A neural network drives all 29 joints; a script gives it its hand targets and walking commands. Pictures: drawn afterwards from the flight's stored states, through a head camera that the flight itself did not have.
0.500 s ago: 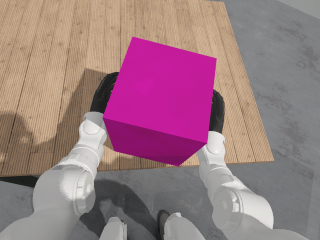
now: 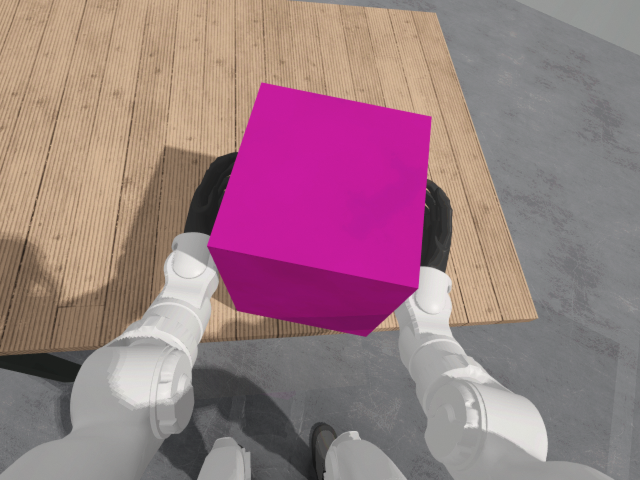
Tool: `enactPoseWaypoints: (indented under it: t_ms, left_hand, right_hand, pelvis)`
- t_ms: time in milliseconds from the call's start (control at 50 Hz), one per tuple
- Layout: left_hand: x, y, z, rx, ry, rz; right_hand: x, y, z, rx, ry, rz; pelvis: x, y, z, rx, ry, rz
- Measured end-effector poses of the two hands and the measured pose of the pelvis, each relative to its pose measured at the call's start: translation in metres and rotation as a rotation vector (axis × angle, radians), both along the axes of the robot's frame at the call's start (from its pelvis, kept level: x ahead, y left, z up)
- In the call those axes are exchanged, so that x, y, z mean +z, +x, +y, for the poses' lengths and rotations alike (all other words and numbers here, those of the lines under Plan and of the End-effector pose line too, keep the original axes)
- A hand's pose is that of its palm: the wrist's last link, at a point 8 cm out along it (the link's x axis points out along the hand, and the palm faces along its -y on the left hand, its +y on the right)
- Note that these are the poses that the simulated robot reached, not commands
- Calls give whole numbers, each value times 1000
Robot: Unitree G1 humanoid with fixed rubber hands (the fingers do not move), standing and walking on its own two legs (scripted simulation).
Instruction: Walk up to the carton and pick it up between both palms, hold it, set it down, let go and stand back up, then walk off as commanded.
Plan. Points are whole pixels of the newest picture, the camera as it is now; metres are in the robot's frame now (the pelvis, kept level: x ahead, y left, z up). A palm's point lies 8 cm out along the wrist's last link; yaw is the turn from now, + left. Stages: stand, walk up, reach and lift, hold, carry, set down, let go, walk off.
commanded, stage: reach and lift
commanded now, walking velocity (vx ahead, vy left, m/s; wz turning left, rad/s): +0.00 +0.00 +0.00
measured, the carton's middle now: (321, 227) +0.43 -0.02 -0.01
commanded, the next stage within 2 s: none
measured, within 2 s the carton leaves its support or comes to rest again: neither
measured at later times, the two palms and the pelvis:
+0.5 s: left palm (193, 202) +0.42 +0.13 +0.06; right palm (447, 237) +0.38 -0.15 +0.06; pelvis -0.01 +0.00 +0.01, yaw +1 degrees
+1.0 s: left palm (138, 155) +0.39 +0.16 +0.17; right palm (476, 191) +0.37 -0.13 +0.17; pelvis +0.00 +0.01 +0.04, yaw +4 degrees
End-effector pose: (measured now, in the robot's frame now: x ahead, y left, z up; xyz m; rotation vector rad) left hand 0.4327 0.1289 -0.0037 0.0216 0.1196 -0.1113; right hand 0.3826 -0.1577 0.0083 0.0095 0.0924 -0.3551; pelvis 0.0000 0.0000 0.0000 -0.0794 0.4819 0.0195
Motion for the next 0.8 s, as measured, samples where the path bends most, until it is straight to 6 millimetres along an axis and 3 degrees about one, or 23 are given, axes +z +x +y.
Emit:
enactPoseWaypoints:
  t_ms: [180,400,800]
  left_hand:
    - [12,-2,-2,-10,39,10]
    - [39,-9,0,9,67,31]
    - [143,-33,30,95,123,26]
  right_hand:
    - [7,-4,-2,3,-2,16]
    - [30,-7,0,23,-25,57]
    - [135,-6,27,109,-19,59]
  pelvis:
    - [0,0,0,0,0,0]
    - [3,-4,2,4,-1,-59]
    - [29,-2,13,53,16,-320]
